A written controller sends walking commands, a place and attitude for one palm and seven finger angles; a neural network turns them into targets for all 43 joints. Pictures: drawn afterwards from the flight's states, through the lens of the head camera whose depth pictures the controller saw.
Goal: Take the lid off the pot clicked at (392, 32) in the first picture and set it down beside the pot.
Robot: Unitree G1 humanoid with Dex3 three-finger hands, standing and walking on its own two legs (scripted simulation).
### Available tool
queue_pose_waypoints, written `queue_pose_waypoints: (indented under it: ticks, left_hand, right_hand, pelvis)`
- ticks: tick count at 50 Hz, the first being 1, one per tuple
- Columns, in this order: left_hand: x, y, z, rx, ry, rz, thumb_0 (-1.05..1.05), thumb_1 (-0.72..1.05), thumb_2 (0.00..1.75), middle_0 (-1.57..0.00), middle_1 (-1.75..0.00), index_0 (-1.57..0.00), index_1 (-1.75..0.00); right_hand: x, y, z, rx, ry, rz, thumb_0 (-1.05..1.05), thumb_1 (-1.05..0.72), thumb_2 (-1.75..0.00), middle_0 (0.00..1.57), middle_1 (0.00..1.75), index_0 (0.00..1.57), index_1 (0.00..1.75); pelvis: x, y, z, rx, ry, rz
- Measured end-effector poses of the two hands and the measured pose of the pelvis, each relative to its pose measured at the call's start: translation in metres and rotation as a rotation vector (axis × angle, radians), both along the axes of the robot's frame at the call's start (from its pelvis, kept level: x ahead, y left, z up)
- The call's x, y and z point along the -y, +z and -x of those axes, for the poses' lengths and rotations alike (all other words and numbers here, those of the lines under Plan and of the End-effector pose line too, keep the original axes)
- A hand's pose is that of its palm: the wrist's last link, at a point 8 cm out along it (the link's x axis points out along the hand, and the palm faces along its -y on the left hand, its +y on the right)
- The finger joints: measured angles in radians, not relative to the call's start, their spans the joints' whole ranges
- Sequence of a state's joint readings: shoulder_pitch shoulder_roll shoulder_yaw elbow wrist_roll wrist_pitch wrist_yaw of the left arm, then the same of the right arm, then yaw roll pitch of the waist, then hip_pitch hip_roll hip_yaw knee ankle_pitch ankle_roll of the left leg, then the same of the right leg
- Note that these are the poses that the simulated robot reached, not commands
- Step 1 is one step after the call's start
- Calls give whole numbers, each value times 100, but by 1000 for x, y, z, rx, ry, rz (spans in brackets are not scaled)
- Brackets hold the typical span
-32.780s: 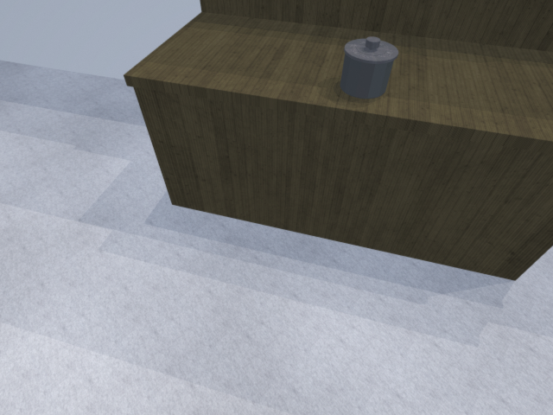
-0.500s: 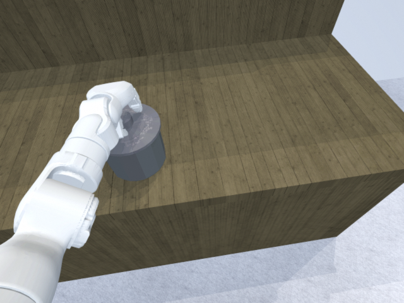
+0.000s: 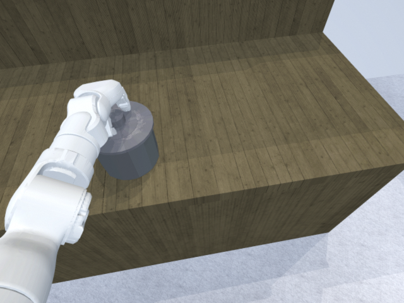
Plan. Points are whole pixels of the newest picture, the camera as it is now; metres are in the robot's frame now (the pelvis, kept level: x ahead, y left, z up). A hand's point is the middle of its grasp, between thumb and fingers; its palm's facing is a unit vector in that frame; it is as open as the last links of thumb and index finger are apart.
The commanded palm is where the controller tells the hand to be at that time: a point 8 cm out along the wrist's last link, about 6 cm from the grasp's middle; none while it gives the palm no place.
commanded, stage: lower the open fingers around the knob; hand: left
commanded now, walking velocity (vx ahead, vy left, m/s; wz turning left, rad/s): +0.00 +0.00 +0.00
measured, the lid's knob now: (115, 118) +0.50 +0.17 +0.07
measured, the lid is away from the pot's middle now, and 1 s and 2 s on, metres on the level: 0.00 0.00 0.00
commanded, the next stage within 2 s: raise the hand to come down again in 1.08 s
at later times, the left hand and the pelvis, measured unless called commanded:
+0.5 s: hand (106, 116) +0.48 +0.18 +0.10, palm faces -0.36 -0.09 -0.93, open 10.1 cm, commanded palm +0.48 +0.18 +0.14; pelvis +0.00 +0.01 +0.00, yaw -1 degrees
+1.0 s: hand (106, 117) +0.48 +0.18 +0.10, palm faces -0.37 -0.08 -0.93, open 10.1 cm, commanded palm +0.48 +0.18 +0.14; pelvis +0.00 +0.01 +0.00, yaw -1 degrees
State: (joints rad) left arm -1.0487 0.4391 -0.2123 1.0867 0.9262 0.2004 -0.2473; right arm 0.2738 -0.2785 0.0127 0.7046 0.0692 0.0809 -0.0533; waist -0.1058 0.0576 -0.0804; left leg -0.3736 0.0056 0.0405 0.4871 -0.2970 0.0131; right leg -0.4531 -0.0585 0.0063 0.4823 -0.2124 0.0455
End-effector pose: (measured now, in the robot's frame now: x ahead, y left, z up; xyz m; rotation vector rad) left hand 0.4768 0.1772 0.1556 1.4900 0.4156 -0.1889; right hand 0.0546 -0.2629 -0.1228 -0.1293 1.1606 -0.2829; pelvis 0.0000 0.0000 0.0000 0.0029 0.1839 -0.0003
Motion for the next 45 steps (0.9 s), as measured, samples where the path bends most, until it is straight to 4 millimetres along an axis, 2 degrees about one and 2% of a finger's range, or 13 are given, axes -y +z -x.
queue_pose_waypoints:
  ticks: [20, 45]
  left_hand:
    - [-6, 2, -9, 4, -10, 8, 0, -30, 144, -88, -12, -84, -8]
    - [-7, 1, -8, 7, -8, 3, 0, -30, 144, -87, -11, -84, -8]
  right_hand:
    - [-6, -2, 31, -74, -38, 7, 0, -90, -90, 21, 30, 20, 30]
    - [-6, -1, 17, -47, -22, 5, 0, -90, -90, 21, 30, 20, 30]
  pelvis:
    - [-8, -2, 1, -20, -11, 3]
    - [-9, -3, -1, -25, -10, 5]
